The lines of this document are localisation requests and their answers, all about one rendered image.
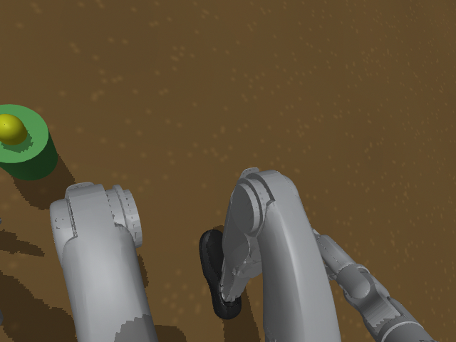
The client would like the bottle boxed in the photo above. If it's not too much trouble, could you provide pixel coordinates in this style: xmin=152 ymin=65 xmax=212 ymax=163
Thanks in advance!
xmin=0 ymin=104 xmax=58 ymax=180

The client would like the right robot hand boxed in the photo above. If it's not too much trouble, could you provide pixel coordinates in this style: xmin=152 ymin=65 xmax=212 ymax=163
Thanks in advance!
xmin=312 ymin=228 xmax=357 ymax=281

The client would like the right robot arm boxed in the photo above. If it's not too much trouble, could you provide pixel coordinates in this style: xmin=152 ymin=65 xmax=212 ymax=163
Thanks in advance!
xmin=336 ymin=264 xmax=439 ymax=342

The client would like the right robot foot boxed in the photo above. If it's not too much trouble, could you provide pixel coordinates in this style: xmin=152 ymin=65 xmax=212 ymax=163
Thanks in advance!
xmin=199 ymin=229 xmax=242 ymax=320

